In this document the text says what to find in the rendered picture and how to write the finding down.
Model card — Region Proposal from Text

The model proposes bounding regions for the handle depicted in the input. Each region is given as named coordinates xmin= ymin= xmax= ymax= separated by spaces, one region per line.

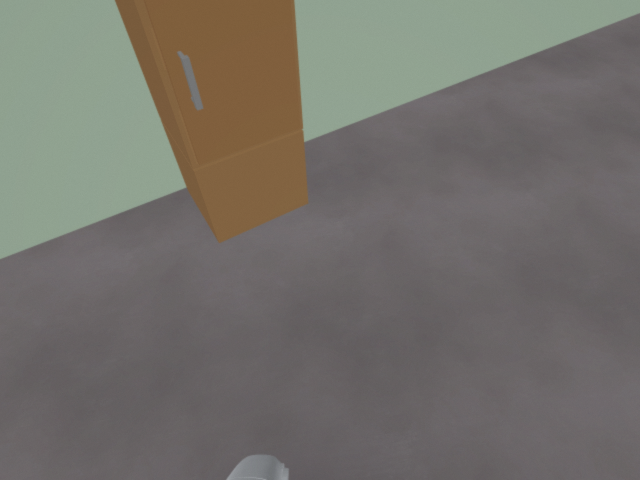
xmin=177 ymin=51 xmax=204 ymax=111

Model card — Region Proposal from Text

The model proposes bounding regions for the left robot thigh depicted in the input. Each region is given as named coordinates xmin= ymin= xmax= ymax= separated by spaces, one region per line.
xmin=226 ymin=455 xmax=289 ymax=480

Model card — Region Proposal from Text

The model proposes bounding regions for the cupboard door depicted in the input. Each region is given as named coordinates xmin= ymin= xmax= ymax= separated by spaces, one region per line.
xmin=144 ymin=0 xmax=300 ymax=165

